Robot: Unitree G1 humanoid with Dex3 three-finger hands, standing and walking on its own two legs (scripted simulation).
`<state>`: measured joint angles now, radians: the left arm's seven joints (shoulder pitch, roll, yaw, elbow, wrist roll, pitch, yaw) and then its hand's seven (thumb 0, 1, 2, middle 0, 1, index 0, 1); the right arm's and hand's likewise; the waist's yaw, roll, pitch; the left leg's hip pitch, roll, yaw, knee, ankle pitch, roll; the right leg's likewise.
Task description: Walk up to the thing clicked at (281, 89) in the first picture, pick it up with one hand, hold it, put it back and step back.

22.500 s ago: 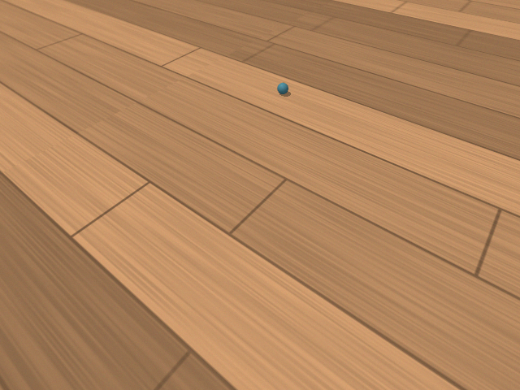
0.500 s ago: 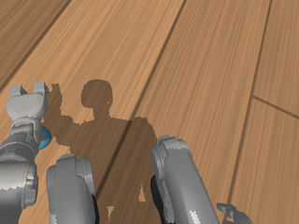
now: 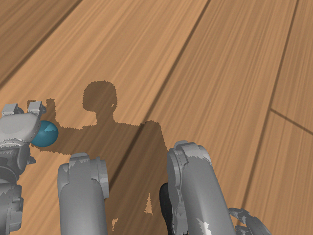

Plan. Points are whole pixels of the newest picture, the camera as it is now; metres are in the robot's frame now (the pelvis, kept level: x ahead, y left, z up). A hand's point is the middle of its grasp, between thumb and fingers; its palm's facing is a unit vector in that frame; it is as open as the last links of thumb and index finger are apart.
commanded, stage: rest palm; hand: left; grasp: from above
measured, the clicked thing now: (43, 133) +0.42 +0.28 -0.28
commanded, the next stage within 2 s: close in 1.76 s
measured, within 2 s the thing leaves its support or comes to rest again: neither
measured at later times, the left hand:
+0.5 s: hand (37, 133) +0.41 +0.28 -0.23, palm faces -0.47 -0.13 -0.87, open 14.2 cm
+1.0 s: hand (43, 132) +0.41 +0.27 -0.25, palm faces -0.43 -0.11 -0.89, open 14.1 cm
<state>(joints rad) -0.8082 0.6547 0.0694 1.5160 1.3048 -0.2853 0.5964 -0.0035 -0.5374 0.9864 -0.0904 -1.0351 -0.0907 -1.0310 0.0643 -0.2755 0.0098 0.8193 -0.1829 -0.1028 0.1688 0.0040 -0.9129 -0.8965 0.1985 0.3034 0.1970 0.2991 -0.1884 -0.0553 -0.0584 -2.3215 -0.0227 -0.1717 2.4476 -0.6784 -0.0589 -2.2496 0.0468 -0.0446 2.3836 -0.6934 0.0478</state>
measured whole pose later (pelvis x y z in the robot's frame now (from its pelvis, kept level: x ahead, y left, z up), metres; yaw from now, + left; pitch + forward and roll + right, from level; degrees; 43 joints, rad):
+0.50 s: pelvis +0.01 +0.00 -0.02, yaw -3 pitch +30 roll -8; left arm -0.84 0.73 0.17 1.62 1.26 -0.24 0.63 0.00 -0.52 0.98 -0.08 -1.01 -0.07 -1.01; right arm 0.09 -0.26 0.09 0.84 -0.24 -0.15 0.26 0.00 -0.91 -0.90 0.20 0.30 0.20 0.30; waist -0.25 -0.05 0.03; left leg -2.34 -0.01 -0.22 2.53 -0.72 -0.06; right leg -2.28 0.07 -0.08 2.43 -0.70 0.06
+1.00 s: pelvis +0.01 +0.01 -0.02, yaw -5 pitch +28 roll -11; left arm -0.88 0.76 0.15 1.72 1.29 -0.21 0.75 0.00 -0.50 0.96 -0.08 -1.01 -0.08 -1.01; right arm 0.04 -0.31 0.12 0.83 -0.28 -0.24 0.32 0.00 -0.90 -0.90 0.20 0.30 0.20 0.30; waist -0.29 -0.09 0.06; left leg -2.34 -0.01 -0.25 2.56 -0.73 -0.05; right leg -2.25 0.08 -0.10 2.43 -0.70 0.07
